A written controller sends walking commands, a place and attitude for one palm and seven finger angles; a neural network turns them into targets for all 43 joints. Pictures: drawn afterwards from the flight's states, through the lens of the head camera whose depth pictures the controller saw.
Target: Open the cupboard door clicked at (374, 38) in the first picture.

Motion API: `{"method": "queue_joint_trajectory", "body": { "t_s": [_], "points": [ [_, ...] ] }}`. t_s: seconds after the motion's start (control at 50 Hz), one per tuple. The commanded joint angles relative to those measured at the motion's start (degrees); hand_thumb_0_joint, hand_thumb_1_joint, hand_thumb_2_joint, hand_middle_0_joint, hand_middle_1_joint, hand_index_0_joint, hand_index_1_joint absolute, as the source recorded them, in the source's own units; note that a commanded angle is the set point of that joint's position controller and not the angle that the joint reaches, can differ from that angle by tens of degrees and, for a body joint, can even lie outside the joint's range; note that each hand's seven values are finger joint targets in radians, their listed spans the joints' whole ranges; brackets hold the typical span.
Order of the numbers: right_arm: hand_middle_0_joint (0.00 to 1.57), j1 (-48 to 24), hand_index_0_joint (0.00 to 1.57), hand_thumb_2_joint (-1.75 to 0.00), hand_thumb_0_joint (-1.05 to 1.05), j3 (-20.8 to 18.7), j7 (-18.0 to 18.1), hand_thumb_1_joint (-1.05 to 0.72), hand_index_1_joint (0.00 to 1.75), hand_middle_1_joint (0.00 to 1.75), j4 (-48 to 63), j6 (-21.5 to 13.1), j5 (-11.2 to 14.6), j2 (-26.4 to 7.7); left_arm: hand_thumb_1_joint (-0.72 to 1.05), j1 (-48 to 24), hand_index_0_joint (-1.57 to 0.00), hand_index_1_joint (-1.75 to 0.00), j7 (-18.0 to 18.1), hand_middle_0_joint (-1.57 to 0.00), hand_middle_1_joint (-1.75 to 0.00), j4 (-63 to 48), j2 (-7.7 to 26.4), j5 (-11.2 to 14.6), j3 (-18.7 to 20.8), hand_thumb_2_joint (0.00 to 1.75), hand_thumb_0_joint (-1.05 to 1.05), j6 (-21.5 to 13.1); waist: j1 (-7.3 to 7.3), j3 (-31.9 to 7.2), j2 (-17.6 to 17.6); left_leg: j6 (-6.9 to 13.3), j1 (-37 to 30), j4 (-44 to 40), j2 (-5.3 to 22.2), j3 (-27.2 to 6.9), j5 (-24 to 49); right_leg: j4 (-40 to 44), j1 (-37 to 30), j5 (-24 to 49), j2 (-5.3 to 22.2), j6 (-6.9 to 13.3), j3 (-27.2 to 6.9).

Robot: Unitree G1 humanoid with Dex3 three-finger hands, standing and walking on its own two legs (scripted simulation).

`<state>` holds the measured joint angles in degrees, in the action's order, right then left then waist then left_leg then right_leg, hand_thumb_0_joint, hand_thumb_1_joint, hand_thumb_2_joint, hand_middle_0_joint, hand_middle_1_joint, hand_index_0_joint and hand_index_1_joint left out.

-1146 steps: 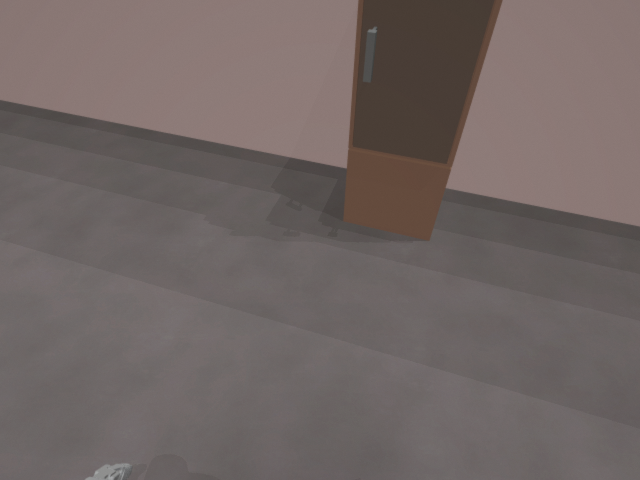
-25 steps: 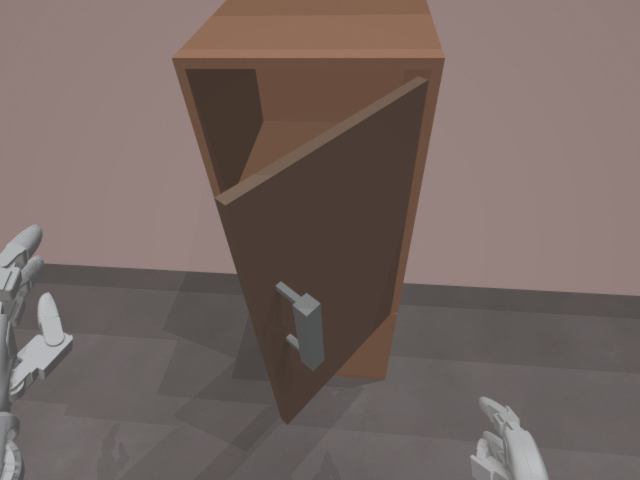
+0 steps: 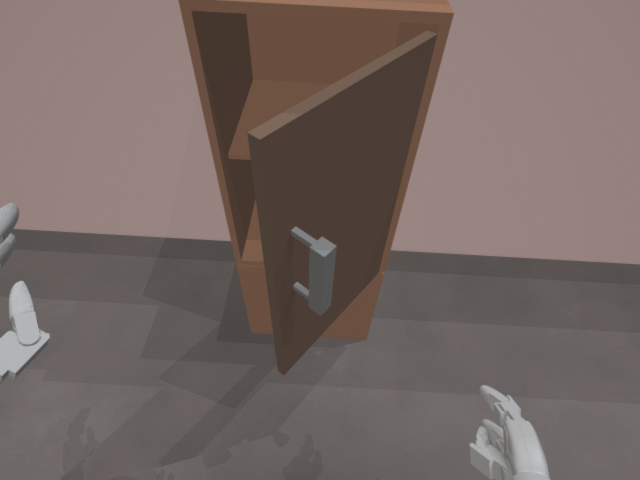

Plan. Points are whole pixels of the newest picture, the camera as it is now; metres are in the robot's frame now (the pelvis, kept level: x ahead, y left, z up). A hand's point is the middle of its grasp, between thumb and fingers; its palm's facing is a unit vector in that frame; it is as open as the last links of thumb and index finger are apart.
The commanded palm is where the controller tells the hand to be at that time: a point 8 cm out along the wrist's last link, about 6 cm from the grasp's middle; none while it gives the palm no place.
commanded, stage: step back with the hand held close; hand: left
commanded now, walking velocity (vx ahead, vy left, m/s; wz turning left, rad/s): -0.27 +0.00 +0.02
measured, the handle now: (309, 271) +0.39 +0.04 +0.02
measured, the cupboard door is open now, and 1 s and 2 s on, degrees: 53 53 53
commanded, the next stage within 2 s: stop stepping back and stand still in 0.50 s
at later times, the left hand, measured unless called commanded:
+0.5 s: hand out of the picture +0.09 +0.29 +0.18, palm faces +0.52 -0.74 -0.43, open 7.4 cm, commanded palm +0.02 +0.31 +0.18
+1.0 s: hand out of the picture +0.02 +0.22 +0.17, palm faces +0.38 -0.82 -0.42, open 7.4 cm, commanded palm -0.06 +0.26 +0.18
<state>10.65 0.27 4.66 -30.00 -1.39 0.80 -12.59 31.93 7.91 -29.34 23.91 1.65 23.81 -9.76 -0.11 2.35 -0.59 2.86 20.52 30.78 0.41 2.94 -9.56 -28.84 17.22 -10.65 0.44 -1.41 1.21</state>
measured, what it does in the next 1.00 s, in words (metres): walks backwards: right foot, then left foot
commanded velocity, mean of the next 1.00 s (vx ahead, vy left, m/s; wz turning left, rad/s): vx -0.11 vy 0.02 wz -0.05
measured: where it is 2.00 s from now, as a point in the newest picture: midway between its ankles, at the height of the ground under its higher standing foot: outside the picture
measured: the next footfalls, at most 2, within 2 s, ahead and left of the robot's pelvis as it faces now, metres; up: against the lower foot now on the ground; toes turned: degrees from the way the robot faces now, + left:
right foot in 0.70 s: -0.27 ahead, -0.13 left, +0.00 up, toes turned -3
left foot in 0.84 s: -0.08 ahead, +0.06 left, +0.00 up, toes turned -1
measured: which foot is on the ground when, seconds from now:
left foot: down 0.00-0.68, up 0.70-0.82, down 0.84-1.00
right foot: down 0.00-0.34, up 0.36-0.68, down 0.70-0.88, up 0.90-1.00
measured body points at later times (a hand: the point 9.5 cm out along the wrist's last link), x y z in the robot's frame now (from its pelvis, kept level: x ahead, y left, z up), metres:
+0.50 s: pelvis -0.10 +0.00 +0.00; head -0.09 +0.03 +0.44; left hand +0.06 +0.32 +0.20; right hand +0.09 -0.21 -0.08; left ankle +0.03 +0.09 -0.73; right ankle -0.15 -0.15 -0.65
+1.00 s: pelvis -0.22 -0.03 +0.00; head -0.23 -0.03 +0.45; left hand +0.00 +0.26 +0.19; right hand -0.10 -0.30 -0.09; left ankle -0.12 +0.06 -0.73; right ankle -0.26 -0.12 -0.71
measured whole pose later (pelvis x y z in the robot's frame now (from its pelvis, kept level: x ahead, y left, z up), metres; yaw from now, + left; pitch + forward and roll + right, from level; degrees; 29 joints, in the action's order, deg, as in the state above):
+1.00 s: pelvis -0.22 -0.03 +0.00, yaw -4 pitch -2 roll +1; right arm 15.0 0.0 4.0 -38.6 -8.5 -0.1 -13.1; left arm 27.2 9.0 -24.0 24.4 3.1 24.4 -9.1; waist -3.4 -0.7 2.4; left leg 2.8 19.0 27.8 -1.8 4.5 -7.3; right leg -47.4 16.7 -28.7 -0.4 -0.2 0.9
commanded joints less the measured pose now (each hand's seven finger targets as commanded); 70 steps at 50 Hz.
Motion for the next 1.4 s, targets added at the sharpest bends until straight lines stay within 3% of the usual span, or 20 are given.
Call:
{"method": "queue_joint_trajectory", "body": {
  "t_s": [0.0, 0.1, 0.24, 0.28, 0.32, 0.34, 0.42, 0.6, 0.66, 0.7, 0.74, 0.8, 0.84, 0.88, 1.02, 1.06, 1.08, 1.1, 1.2, 1.38],
  "points": [
    [0.2, -5.27, 0.2, -0.9, 0.0, -3.49, 0.68, -0.9, 0.3, 0.3, 8.46, -4.45, -0.6, -8.6, 0.9, -3.33, -0.2, -0.3, 1.45, -0.2, -0.3, -12.16, 9.14, -0.88, 8.13, 0.9, 0.0, -4.86, 0.62, -4.39, -6.83, 2.74, 19.87, -16.89, 9.08, -10.81, -29.69, -4.96, -16.48, -6.35, -1.63, 0.26, -2.28],
    [0.2, -4.23, 0.2, -0.9, 0.0, -3.69, 0.38, -0.9, 0.3, 0.3, 7.95, -6.35, -0.75, -7.79, 0.9, -2.91, -0.2, -0.3, 1.51, -0.2, -0.3, -14.79, 9.75, -0.98, 8.97, 0.9, 0.0, -6.18, 0.42, -5.75, -6.14, 1.99, 16.52, -11.39, 6.63, -9.21, -28.35, -2.7, -11.3, -7.69, -1.13, 1.72, -5.66],
    [0.2, -2.63, 0.2, -0.9, 0.0, -3.61, -0.54, -0.9, 0.3, 0.3, 2.86, -5.47, -1.06, -5.83, 0.9, -5.91, -0.2, -0.3, 2.84, -0.2, -0.3, -12.72, 9.97, 0.09, 6.88, 0.9, 0.0, -6.09, -1.12, -5.64, 11.93, -2.84, -10.2, 16.31, -0.51, -2.5, -12.23, 14.75, 19.73, -13.75, 12.76, 7.76, -16.18],
    [0.2, -3.55, 0.2, -0.9, 0.0, -3.37, 0.27, -0.9, 0.3, 0.3, 2.66, -5.62, -0.87, -6.82, 0.9, -8.08, -0.2, -0.3, 2.86, -0.2, -0.3, -12.02, 10.29, 0.32, 6.81, 0.9, 0.0, -5.9, -1.56, -1.57, 3.75, -1.43, -8.11, -0.6, 2.76, -7.14, -14.47, 7.35, 19.81, -14.67, 5.96, 3.53, -10.05],
    [0.2, -5.62, 0.2, -0.9, 0.0, -3.21, 1.17, -0.9, 0.3, 0.3, 3.84, -6.88, -1.25, -8.51, 0.9, -8.82, -0.2, -0.3, 3.12, -0.2, -0.3, -13.06, 9.55, -0.31, 8.2, 0.9, 0.0, -6.83, -0.49, -1.84, -17.46, 5.23, 14.5, -21.54, 18.5, -24.97, -25.37, -21.36, 1.03, -11.11, -4.83, -0.4, -1.92],
    [0.2, -4.67, 0.2, -0.9, 0.0, -3.43, 0.88, -0.9, 0.3, 0.3, 3.18, -7.87, -1.93, -6.27, 0.9, -9.41, -0.2, -0.3, 3.02, -0.2, -0.3, -12.36, 10.26, -0.75, 9.25, 0.9, 0.0, -7.05, -0.67, -5.5, -16.75, 7.3, 17.07, -25.17, 22.01, -27.69, -28.11, -36.28, -2.3, -15.18, -5.67, 0.04, -4.3],
    [0.2, -5.78, 0.2, -0.9, 0.0, -5.25, -1.16, -0.9, 0.3, 0.3, 2.29, -9.09, -1.33, -6.75, 0.9, -6.5, -0.2, -0.3, 2.29, -0.2, -0.3, -13.21, 9.51, 0.34, 8.53, 0.9, 0.0, -6.7, 0.56, -8.61, -5.44, 6.93, 6.12, -18.64, 18.72, -17.53, -19.16, -42.29, 4.38, -16.11, -4.91, 0.0, -4.51],
    [0.2, -3.84, 0.2, -0.9, 0.0, -3.41, -2.25, -0.9, 0.3, 0.3, 0.35, -9.82, -2.04, -5.15, 0.9, -3.83, -0.2, -0.3, 1.71, -0.2, -0.3, -17.4, 10.71, 3.18, 7.33, 0.9, 0.0, -6.66, 0.88, -15.58, -16.62, -4.51, -10.98, -22.5, 11.45, -6.59, -12.71, 2.84, -5.71, -22.47, -5.59, 4.27, 5.05],
    [0.2, -4.12, 0.2, -0.9, 0.0, -2.71, -2.02, -0.9, 0.3, 0.3, -0.31, -7.77, -1.38, -4.07, 0.9, -0.52, -0.2, -0.3, 1.62, -0.2, -0.3, -16.88, 16.98, 3.2, 12.53, 0.9, 0.0, -7.49, 1.44, -10.79, 7.05, -6.18, -10.57, 15.61, 0.25, 0.09, -6.25, 21.59, 9.21, -7.93, 15.28, 11.22, -15.14],
    [0.2, -5.81, 0.2, -0.9, 0.0, -1.01, -2.31, -0.9, 0.3, 0.3, 2.67, -8.02, -2.04, -4.23, 0.9, -1.47, -0.2, -0.3, 2.4, -0.2, -0.3, -19.45, 21.32, 3.21, 16.67, 0.9, 0.0, -8.25, 1.63, -11.67, 8.01, -5.01, 7.05, 26.33, 1.05, -1.16, -11.25, 14.76, -3.92, 21.95, 20.7, 12.84, -15.02],
    [0.2, -4.87, 0.2, -0.9, 0.0, -2.05, -1.13, -0.9, 0.3, 0.3, 3.35, -7.87, 0.43, -4.79, 0.9, 0.66, -0.2, -0.3, 1.43, -0.2, -0.3, -12.46, 13.23, 2.47, 11.73, 0.9, 0.0, -5.55, 0.37, -10.24, 14.86, -3.15, 12.29, 18.33, 0.72, -1.6, -7.21, 4.02, -16.09, 40.04, 12.58, 7.4, -7.25],
    [0.2, -3.5, 0.2, -0.9, 0.0, -1.42, 0.21, -0.9, 0.3, 0.3, 0.66, -7.98, -0.12, -6.37, 0.9, -1.06, -0.2, -0.3, 1.42, -0.2, -0.3, -7.33, 10.64, 2.72, 9.25, 0.9, 0.0, -4.18, -2.38, -8.09, -0.86, -0.83, -10.68, -2.32, -1.35, 0.65, 7.46, -3.75, -4.29, 29.55, 8.32, 3.35, -0.94],
    [0.2, -1.35, 0.2, -0.9, 0.0, -2.12, 0.13, -0.9, 0.3, 0.3, 0.85, -9.03, -0.45, -8.4, 0.9, -5.66, -0.2, -0.3, 1.51, -0.2, -0.3, -8.57, 10.93, 2.27, 7.32, 0.9, 0.0, -4.58, -1.73, -11.17, -13.77, 4.58, -19.95, -6.3, 10.24, -13.75, 24.6, -17.32, 4.69, -2.72, 0.46, -0.33, 1.29],
    [0.2, -0.87, 0.2, -0.9, 0.0, -2.65, -0.21, -0.9, 0.3, 0.3, 0.41, -10.55, -0.63, -8.25, 0.9, -7.76, -0.2, -0.3, 1.71, -0.2, -0.3, -5.13, 10.3, 1.75, 6.02, 0.9, 0.0, -4.48, -1.08, -6.06, -7.38, 8.22, -14.95, -15.34, 16.92, -27.89, 6.51, -23.95, 10.03, -21.44, -1.64, 0.51, -1.77],
    [0.2, -4.63, 0.2, -0.9, 0.0, -2.36, -0.32, -0.9, 0.3, 0.3, 3.12, -9.93, -1.08, -6.85, 0.9, 4.13, -0.2, -0.3, 2.3, -0.2, -0.3, -13.25, 11.39, 0.46, 8.2, 0.9, 0.0, -4.13, 0.88, -4.94, -16.24, 0.72, 17.39, -22.7, 7.64, -8.22, -33.61, -8.68, -20.67, -15.79, -3.13, 2.81, 7.17],
    [0.2, -4.56, 0.2, -0.9, 0.0, -3.08, -0.25, -0.9, 0.3, 0.3, 3.76, -8.45, -1.16, -5.99, 0.9, 4.47, -0.2, -0.3, 2.42, -0.2, -0.3, -11.84, 13.75, -0.57, 10.37, 0.9, 0.0, -4.14, 1.69, -2.59, -3.18, -1.46, 23.14, -1.97, 1.66, -2.37, -29.74, 3.34, -19.5, -22.22, 2.79, 5.68, -1.85],
    [0.2, -4.38, 0.2, -0.9, 0.0, -3.56, -0.45, -0.9, 0.3, 0.3, 3.43, -7.8, -1.09, -5.33, 0.9, 2.07, -0.2, -0.3, 2.15, -0.2, -0.3, -12.18, 14.12, -0.6, 10.06, 0.9, 0.0, -4.25, 1.68, -1.67, 13.84, -2.63, 19.16, 25.35, -2.64, 0.47, -20.71, 19.56, -3.84, -37.0, 17.84, 11.16, -26.76],
    [0.2, -4.11, 0.2, -0.9, 0.0, -3.83, -0.16, -0.9, 0.3, 0.3, 1.7, -7.94, -2.16, -7.34, 0.9, -2.94, -0.2, -0.3, 1.83, -0.2, -0.3, -12.48, 14.53, 0.31, 10.37, 0.9, 0.0, -4.97, 0.43, 1.12, 13.64, -3.72, 20.35, 38.63, -2.02, -4.43, -14.94, 25.18, 5.88, -39.3, 24.05, 12.36, -35.28],
    [0.2, -1.23, 0.2, -0.9, 0.0, -3.39, 0.02, -0.9, 0.3, 0.3, -1.56, -7.83, -1.38, -6.53, 0.9, -6.51, -0.2, -0.3, 0.24, -0.2, -0.3, 3.13, 9.84, -0.13, 6.98, 0.9, 0.0, -7.28, -1.79, -1.5, -0.39, -3.65, 16.64, 36.94, 1.97, -3.5, 1.14, 20.31, 3.81, -25.07, 13.44, 3.22, -14.49],
    [0.2, -2.63, 0.2, -0.9, 0.0, -3.44, 0.12, -0.9, 0.3, 0.3, 0.08, -8.98, -1.02, -6.63, 0.9, -5.82, -0.2, -0.3, 1.96, -0.2, -0.3, 0.18, 9.1, -0.72, 5.27, 0.9, 0.0, -8.15, 1.08, -5.72, 12.81, -0.66, 5.21, 5.48, -0.67, 2.5, -6.86, 20.27, -13.11, -8.93, 13.08, -2.13, -10.39]
  ]
}}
